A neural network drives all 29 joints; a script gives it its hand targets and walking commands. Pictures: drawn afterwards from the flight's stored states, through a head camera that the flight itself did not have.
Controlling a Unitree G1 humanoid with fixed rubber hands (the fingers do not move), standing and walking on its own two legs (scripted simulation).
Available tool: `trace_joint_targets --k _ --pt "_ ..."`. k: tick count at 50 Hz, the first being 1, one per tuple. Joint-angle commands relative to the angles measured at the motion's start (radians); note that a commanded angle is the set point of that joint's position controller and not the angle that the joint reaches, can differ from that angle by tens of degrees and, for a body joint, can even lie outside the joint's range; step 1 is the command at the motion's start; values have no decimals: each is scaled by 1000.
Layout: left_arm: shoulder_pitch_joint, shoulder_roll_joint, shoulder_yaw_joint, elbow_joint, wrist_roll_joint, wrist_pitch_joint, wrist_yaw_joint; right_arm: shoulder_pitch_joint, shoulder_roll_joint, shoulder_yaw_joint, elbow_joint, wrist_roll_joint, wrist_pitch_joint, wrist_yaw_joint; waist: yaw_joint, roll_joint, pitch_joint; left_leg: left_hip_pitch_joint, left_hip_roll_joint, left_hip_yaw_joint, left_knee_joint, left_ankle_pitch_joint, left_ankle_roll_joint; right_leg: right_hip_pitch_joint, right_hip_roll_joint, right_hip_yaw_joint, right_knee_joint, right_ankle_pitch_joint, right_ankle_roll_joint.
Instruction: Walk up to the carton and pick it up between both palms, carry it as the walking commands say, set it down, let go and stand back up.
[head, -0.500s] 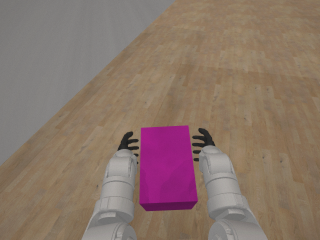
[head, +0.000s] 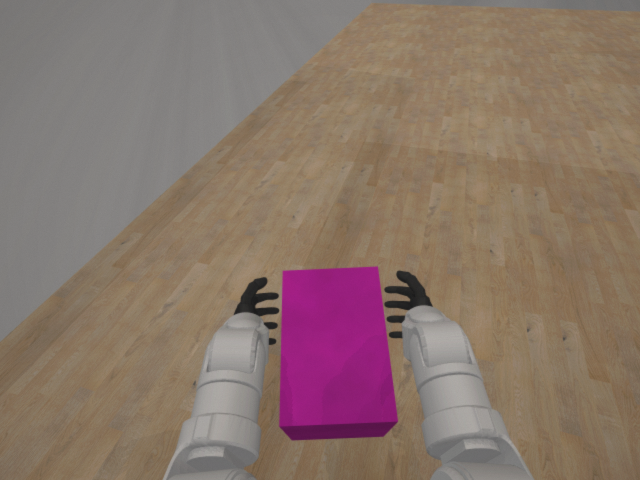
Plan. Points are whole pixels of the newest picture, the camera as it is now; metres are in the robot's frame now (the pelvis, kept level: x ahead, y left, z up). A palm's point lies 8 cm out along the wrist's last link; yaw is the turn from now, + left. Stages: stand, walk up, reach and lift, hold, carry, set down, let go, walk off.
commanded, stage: reach and lift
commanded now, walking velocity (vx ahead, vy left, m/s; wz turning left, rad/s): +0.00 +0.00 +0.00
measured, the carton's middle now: (334, 355) +0.33 +0.00 -0.04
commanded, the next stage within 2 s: hold in 0.02 s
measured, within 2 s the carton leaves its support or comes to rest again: neither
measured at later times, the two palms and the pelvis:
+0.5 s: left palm (243, 336) +0.29 +0.12 +0.06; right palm (420, 332) +0.29 -0.11 +0.06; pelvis -0.02 +0.00 +0.00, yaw +0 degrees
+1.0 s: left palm (246, 333) +0.30 +0.12 +0.06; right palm (422, 329) +0.30 -0.12 +0.06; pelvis -0.01 +0.00 +0.00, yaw +0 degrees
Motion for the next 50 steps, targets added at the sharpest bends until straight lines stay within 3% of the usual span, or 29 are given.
trace_joint_targets --k 1,25,50 --pt "-557 -1092 -454 -84 -286 -68 -267 -493 1125 453 -44 286 -47 272 -1 -7 -302 -36 -98 45 -86 107 28 160 88 -27 -50 129 -6" --pt "-654 -1113 -395 -6 -265 -67 -275 -595 1131 392 20 268 -49 283 -1 -2 -242 -97 -83 47 -88 -88 37 102 85 -40 -37 -78 -15" --pt "-530 -1094 -454 -91 -295 -56 -274 -479 1133 472 -70 299 -38 274 5 -16 -291 -42 -101 52 -82 68 31 130 85 -30 -48 84 -4"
